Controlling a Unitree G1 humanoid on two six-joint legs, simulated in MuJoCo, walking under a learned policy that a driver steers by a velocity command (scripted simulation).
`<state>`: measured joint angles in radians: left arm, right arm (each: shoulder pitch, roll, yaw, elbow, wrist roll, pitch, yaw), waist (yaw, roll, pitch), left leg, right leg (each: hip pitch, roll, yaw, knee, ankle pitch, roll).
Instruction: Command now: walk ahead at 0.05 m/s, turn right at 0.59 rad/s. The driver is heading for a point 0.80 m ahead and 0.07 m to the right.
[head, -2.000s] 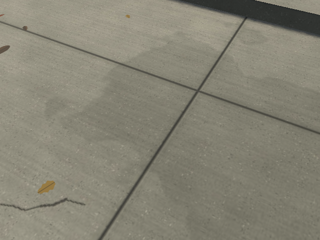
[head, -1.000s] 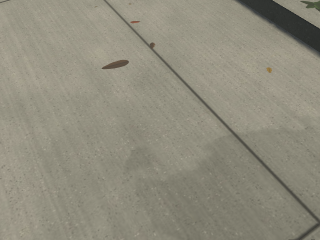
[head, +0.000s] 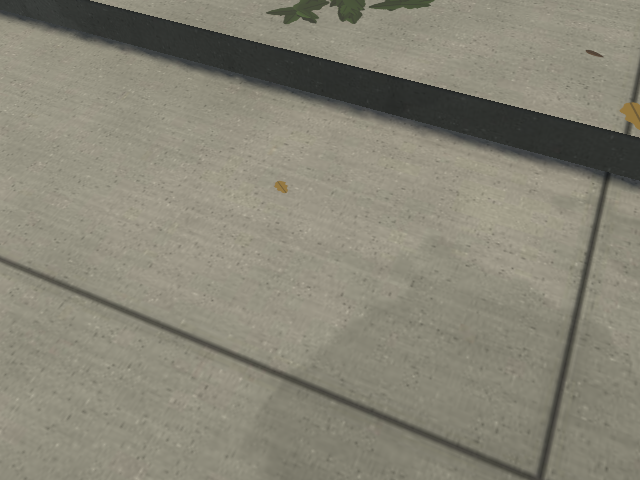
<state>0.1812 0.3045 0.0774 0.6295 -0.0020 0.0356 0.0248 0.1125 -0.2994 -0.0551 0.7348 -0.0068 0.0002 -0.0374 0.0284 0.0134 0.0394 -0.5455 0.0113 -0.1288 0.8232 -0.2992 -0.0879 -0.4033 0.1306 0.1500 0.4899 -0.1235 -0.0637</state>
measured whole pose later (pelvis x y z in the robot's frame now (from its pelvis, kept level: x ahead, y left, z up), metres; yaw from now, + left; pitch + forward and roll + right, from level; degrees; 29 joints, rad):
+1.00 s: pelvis +0.00 +0.01 +0.00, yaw -10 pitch +0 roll -1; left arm 0.09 0.28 0.07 0.74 0.00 0.04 0.03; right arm 0.19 -0.30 -0.07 0.75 0.02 0.06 0.00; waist -0.01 -0.01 0.06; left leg -0.30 0.05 0.06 0.72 -0.41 -0.05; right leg -0.22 -0.04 -0.18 0.51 -0.28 -0.02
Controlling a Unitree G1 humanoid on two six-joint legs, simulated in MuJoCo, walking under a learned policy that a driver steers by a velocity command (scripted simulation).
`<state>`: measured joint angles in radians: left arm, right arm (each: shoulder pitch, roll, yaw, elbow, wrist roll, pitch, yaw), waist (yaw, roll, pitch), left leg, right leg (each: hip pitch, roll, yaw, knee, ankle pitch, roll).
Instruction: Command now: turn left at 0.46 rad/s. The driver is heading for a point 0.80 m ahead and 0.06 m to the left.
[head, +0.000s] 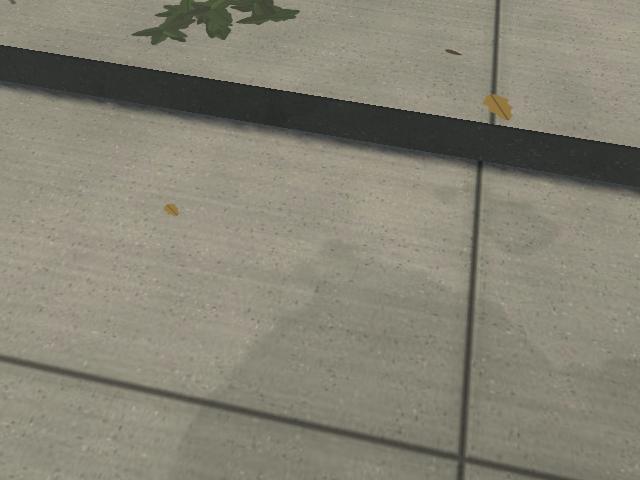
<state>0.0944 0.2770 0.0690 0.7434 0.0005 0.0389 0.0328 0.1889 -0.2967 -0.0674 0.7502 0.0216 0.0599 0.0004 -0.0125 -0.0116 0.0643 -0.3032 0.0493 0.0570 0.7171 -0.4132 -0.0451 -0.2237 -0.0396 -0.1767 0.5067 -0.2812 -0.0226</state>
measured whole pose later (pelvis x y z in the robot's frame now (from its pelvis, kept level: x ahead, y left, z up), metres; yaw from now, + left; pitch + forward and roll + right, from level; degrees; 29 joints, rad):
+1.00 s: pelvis +0.30 +0.05 +0.00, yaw +3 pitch +2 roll +0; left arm 0.45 0.29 0.06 0.83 -0.03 -0.04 0.02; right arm 0.01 -0.28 -0.03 0.59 0.01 -0.11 0.02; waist 0.11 0.03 0.03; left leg -0.50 -0.01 -0.07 0.48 -0.03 -0.03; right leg 0.02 0.06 0.22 0.35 -0.40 -0.04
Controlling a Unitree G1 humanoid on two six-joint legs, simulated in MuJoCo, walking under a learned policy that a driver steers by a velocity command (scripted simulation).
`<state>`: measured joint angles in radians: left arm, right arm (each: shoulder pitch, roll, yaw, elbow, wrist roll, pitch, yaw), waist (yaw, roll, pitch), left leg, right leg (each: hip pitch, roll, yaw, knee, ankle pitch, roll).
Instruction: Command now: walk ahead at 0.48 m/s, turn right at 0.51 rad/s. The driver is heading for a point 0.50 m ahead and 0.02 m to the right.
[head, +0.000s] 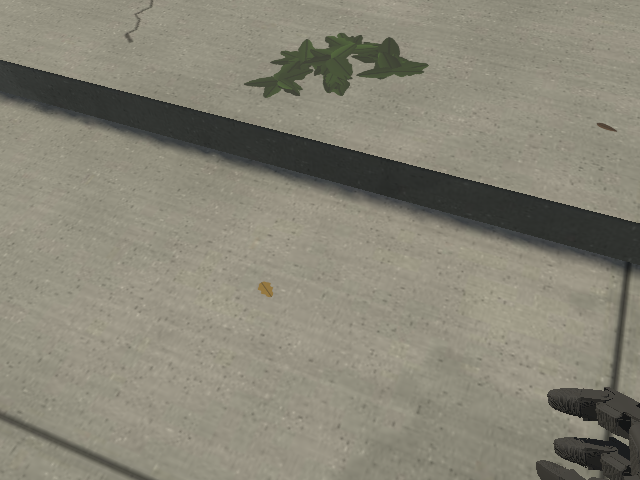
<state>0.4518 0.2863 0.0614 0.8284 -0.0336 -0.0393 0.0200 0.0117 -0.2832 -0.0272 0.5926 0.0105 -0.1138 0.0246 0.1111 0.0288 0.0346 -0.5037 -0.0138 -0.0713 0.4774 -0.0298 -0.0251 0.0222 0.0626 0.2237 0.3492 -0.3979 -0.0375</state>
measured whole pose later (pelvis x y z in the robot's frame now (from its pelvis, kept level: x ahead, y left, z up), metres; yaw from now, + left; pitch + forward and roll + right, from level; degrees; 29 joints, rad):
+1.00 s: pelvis +0.43 -0.09 +0.00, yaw -19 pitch -1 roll -2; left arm 0.24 0.23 0.01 0.86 0.02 -0.01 0.00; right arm 0.21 -0.23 0.01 0.86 -0.03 0.01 -0.01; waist 0.02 0.00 0.04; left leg -0.30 0.02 0.02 0.51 -0.20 0.02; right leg -0.16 0.06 -0.03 0.46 -0.28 -0.04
